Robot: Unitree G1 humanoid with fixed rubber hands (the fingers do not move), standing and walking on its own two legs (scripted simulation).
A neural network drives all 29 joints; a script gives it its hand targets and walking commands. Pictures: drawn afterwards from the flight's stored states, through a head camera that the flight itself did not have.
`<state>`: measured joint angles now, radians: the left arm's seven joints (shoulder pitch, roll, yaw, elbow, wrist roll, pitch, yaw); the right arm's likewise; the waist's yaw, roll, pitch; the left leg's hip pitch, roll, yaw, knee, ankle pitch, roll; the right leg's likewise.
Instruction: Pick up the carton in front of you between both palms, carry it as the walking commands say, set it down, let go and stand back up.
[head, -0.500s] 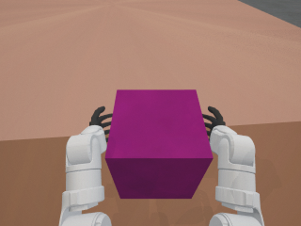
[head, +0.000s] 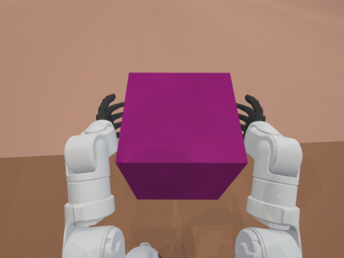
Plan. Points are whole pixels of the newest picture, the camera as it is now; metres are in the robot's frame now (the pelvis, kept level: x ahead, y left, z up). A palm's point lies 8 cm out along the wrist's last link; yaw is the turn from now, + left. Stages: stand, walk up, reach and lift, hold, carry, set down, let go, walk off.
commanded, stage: carry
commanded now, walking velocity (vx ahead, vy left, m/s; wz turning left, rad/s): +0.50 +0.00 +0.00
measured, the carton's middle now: (178, 143) +0.36 +0.02 +0.08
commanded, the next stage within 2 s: none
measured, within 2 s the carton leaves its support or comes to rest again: neither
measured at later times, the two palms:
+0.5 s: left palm (125, 37) +0.66 +0.18 +0.19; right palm (228, 36) +0.67 -0.12 +0.20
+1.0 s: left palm out of the picture +0.99 +0.20 +0.21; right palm out of the picture +0.99 -0.10 +0.21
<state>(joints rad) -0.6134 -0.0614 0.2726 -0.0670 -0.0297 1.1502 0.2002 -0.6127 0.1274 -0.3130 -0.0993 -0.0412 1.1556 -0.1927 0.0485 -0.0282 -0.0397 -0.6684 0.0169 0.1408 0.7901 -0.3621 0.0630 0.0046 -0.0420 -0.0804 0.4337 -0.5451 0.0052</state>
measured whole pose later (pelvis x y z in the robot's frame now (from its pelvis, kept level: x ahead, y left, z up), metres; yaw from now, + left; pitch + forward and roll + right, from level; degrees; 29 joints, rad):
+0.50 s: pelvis +0.33 +0.02 +0.03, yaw +2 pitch +4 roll -1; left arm -0.60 -0.09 0.28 -0.15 0.03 1.20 0.18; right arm -0.61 0.09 -0.27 -0.12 0.00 1.19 -0.19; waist -0.01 0.00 -0.07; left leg -0.03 -0.01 0.08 0.48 -0.54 0.06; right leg -0.62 0.00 -0.18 0.63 -0.19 -0.09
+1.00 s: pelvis +0.65 +0.05 +0.06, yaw +0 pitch +4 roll +1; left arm -0.60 -0.08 0.28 -0.10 0.01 1.18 0.19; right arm -0.60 0.10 -0.28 -0.11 -0.03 1.18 -0.18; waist -0.02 -0.03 -0.07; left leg -0.60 0.01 0.16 0.66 -0.20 0.08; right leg -0.14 -0.05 -0.09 0.68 -0.53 0.00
